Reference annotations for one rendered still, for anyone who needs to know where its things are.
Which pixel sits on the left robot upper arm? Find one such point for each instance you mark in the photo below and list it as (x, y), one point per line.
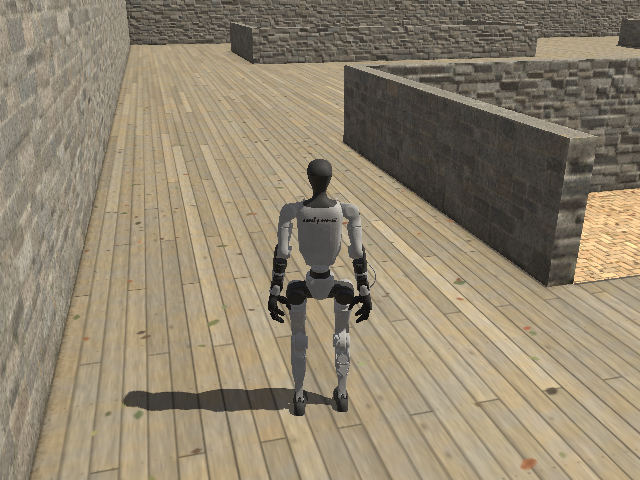
(287, 213)

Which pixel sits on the robot left forearm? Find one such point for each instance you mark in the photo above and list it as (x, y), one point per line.
(278, 274)

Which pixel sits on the robot right hand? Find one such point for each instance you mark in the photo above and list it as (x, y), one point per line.
(365, 309)

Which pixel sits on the right robot upper arm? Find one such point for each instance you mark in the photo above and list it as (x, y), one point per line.
(351, 212)

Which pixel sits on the robot right forearm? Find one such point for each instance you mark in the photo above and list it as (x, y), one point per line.
(361, 274)

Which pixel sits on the robot left hand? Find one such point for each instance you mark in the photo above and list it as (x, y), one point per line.
(273, 308)

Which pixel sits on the right robot shin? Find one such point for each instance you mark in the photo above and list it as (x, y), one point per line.
(342, 364)

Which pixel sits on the humanoid robot torso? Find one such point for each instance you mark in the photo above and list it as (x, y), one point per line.
(319, 236)

